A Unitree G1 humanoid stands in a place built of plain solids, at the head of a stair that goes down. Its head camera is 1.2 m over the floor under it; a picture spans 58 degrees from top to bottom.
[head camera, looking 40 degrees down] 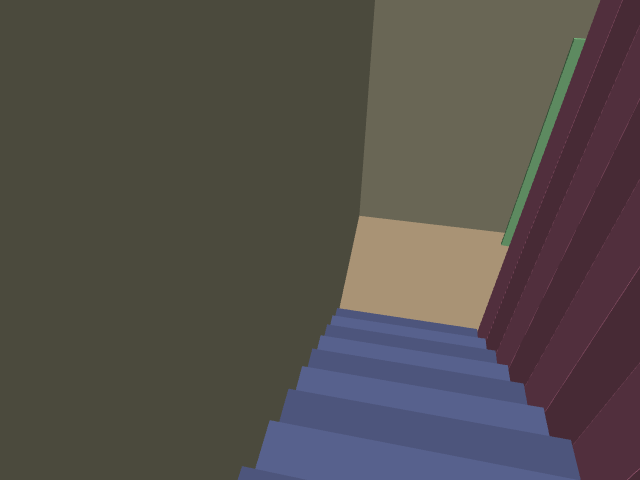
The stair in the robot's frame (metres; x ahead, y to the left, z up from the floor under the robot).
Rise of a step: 0.19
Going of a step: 0.25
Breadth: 1.20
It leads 11 degrees to the right of straight ahead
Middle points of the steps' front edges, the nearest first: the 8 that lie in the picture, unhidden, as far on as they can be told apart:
0.71 -0.40 -0.38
0.95 -0.45 -0.57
1.20 -0.49 -0.76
1.45 -0.54 -0.96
1.70 -0.59 -1.15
1.94 -0.64 -1.34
2.19 -0.69 -1.53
2.44 -0.74 -1.72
